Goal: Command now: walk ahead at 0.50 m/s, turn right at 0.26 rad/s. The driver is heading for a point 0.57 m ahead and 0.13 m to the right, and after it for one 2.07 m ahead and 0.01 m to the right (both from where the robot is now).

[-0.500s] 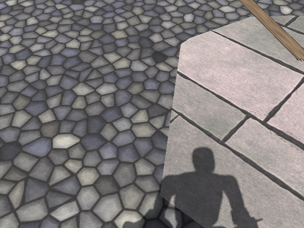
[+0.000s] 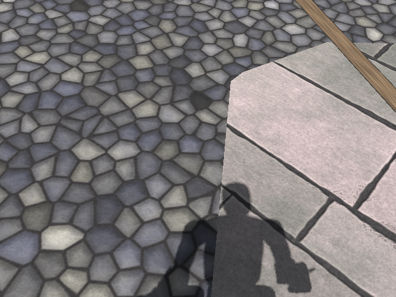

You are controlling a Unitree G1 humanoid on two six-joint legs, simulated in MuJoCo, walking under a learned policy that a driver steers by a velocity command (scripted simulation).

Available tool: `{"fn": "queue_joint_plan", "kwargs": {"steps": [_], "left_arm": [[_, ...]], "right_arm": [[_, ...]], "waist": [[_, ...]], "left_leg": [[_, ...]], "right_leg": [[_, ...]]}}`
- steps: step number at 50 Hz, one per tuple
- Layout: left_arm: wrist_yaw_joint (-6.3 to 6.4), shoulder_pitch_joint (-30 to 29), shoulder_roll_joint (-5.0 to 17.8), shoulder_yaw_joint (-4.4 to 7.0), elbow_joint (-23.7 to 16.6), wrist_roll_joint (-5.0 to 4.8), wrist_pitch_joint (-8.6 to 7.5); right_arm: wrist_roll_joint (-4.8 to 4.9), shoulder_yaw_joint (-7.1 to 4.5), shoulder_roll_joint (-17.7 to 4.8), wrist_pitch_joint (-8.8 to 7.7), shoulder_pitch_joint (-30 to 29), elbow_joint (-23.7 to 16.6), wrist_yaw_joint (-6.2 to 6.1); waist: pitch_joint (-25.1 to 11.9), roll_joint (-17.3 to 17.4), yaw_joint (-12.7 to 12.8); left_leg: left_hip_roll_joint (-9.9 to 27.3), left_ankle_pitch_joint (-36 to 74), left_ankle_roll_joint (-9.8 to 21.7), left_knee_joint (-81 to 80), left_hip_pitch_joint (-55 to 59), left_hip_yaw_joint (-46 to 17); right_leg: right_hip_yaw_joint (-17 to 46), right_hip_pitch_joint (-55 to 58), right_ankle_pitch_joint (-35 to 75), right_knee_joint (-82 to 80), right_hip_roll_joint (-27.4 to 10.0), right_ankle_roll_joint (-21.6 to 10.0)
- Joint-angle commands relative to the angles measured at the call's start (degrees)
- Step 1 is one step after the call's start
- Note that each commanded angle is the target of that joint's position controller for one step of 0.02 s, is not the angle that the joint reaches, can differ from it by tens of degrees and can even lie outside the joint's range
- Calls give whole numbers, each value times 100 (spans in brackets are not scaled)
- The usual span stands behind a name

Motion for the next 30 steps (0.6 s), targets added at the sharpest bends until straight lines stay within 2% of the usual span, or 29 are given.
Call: {"fn": "queue_joint_plan", "kwargs": {"steps": [1, 2, 5, 8, 10, 13, 16, 17, 19, 20, 21, 22, 23, 24, 25, 26, 27, 28, 29, 30], "left_arm": [[46, 244, 342, 164, -269, -9, 69], [51, 287, 243, 162, -258, -21, 131], [64, -151, 288, 212, -445, 20, 213], [1, -560, 261, 226, -610, 61, 178], [-69, -917, 200, 194, -740, 79, 158], [-178, -1527, 81, 120, -1017, 99, 157], [-296, -1932, 55, 88, -1324, 80, 163], [-338, -1980, 72, 93, -1414, 69, 166], [-397, -1796, 229, 165, -1520, 62, 184], [-407, -1477, 370, 238, -1506, 57, 202], [-401, -827, 605, 362, -1391, 35, 211], [-323, 116, 981, 562, -1165, 39, 221], [-181, 669, 1540, 691, -1027, 50, 269], [-222, 505, 1757, 669, -1211, 110, 171], [-238, 616, 1217, 528, -1193, 150, 134], [-224, 305, 947, 456, -1215, 130, 86], [-234, -157, 791, 398, -1330, 96, 57], [-221, -484, 630, 342, -1426, 99, 51], [-196, -590, 568, 302, -1494, 149, 48], [-171, -584, 633, 313, -1510, 135, 38]], "right_arm": [[-94, -75, -355, -110, 196, -84, -5], [-100, -98, -436, -129, 263, -15, -23], [-119, -155, -622, -135, 437, 113, -124], [-122, -157, -673, -98, 553, 166, -214], [-99, -154, -722, -76, 597, 176, -259], [-51, -172, -798, -2, 945, 295, -311], [5, -212, -882, 135, 1176, 373, -327], [23, -228, -924, 180, 1152, 362, -332], [54, -274, -1087, 246, 960, 270, -366], [68, -301, -1180, 281, 873, 224, -391], [76, -317, -1253, 318, 752, 176, -405], [104, -299, -1243, 312, 627, 104, -406], [-94, -163, -791, 224, 778, -68, -364], [-19, 33, -234, -27, 1155, -359, -241], [206, -100, -799, -248, 356, -476, -154], [299, -115, -862, -334, 45, -602, -126], [196, -122, -807, -334, 44, -520, -171], [79, -189, -874, -270, 102, -483, -208], [44, -218, -875, -174, 208, -496, -201], [5, -229, -815, -99, 256, -544, -205]], "waist": [[-341, 660, 17], [-251, 655, 62], [10, 479, 33], [79, 434, -48], [155, 418, -153], [358, 333, -391], [468, 325, -491], [458, 366, -449], [192, 602, -208], [-55, 754, 13], [-415, 803, 393], [-893, 612, 896], [-1356, -580, 798], [-2196, -1360, 287], [-1977, -511, 670], [-1247, -310, 551], [-833, 307, 238], [-603, 345, 39], [-553, 244, -119], [-516, 213, -190]], "left_leg": [[1534, 274, 686, -1791, 1027, -1493], [1529, 546, 737, -1882, 904, -1248], [1521, 1076, 722, -2013, 1000, -708], [1459, 1373, 601, -2038, 1263, -260], [1404, 1417, 500, -2075, 1359, 44], [1559, 1589, 465, -2005, 1887, 274], [1784, 2105, 452, -1653, 2615, 431], [1832, 2504, 420, -1474, 2738, 508], [1830, 4297, 300, -846, 2787, 708], [1819, 5218, 240, -283, 2765, 770], [1735, 5652, 154, 639, 2583, 823], [1471, 4929, -61, 2001, 1841, 898], [973, 995, -286, 3918, 93, 837], [-230, -2604, -476, 5561, -1951, -378], [119, -2260, -299, 5714, -2600, -1146], [372, -1705, -156, 5327, -2787, -1067], [638, -1309, -164, 4797, -2420, -1040], [785, -1108, -236, 4325, -2022, -1007], [876, -976, -300, 4124, -1663, -1030], [880, -910, -400, 3871, -1551, -989]], "right_leg": [[372, -974, 666, 10, -633, -61], [358, -1004, 742, -48, -636, -36], [497, -1644, 1422, -533, -612, 61], [454, -1905, 2245, -1395, -513, 110], [192, -1810, 2658, -2028, -468, 101], [-124, -1992, 2707, -2630, -443, 49], [-394, -2265, 2188, -2964, -371, -50], [-521, -2178, 1928, -3043, -305, -111], [-898, -1455, 1373, -3103, 25, -304], [-1060, -910, 1082, -3060, 247, -424], [-1126, -32, 1034, -3223, 472, -595], [-874, 1485, 1450, -3752, 575, -841], [1021, 3138, 1790, -3740, -651, -1227], [4472, 4666, 880, -4785, -1850, -2457], [4088, 4592, 867, -5136, -1675, -2062], [3121, 3876, 1252, -5116, -1464, -1781], [2442, 2942, 1804, -5159, -1192, -1558], [1980, 2239, 2274, -5243, -989, -1437], [1803, 1802, 2471, -5373, -873, -1400], [1716, 1588, 2665, -5450, -812, -1423]]}}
